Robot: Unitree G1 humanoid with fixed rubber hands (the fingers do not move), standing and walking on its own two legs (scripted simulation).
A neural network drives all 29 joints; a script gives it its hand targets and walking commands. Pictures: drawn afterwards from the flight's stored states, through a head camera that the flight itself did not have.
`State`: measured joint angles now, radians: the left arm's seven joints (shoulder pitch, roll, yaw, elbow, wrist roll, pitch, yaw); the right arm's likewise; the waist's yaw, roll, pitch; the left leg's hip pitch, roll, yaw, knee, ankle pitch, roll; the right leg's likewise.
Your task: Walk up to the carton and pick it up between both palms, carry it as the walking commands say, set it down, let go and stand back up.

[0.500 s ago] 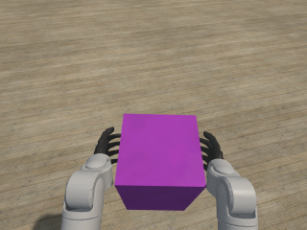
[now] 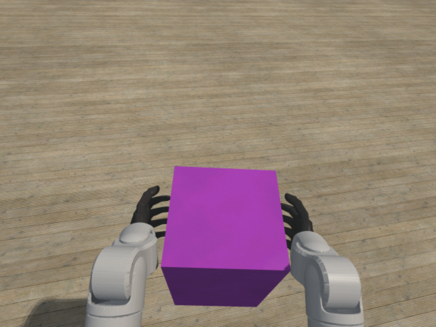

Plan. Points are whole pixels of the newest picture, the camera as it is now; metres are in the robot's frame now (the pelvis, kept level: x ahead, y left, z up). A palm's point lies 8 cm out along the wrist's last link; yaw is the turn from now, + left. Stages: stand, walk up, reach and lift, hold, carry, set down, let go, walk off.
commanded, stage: carry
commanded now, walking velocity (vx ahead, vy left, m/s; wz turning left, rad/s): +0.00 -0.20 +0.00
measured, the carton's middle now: (220, 244) +0.27 +0.01 +0.03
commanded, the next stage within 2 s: none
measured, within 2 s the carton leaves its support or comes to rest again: neither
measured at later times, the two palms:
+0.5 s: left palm (239, 282) +0.18 -0.02 +0.08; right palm (410, 290) +0.19 -0.27 +0.08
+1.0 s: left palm out of the picture +0.13 -0.18 +0.07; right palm out of the picture +0.11 -0.44 +0.06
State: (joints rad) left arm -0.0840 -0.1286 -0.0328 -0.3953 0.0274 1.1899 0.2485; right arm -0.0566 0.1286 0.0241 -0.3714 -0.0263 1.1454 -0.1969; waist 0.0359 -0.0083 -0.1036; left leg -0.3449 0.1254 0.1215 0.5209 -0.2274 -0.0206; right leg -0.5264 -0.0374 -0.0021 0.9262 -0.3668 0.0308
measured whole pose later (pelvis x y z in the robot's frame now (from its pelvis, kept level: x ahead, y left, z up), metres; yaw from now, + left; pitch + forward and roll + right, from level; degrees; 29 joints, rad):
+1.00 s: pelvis -0.14 -0.30 -0.01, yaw +1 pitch +3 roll +0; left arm -0.10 -0.13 -0.04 -0.36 0.02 1.15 0.23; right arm -0.08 0.13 0.00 -0.40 -0.03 1.17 -0.22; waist -0.04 0.03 -0.03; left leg -0.52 0.07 0.11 1.01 -0.49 -0.06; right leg -0.42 -0.02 -0.08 0.56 -0.20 -0.04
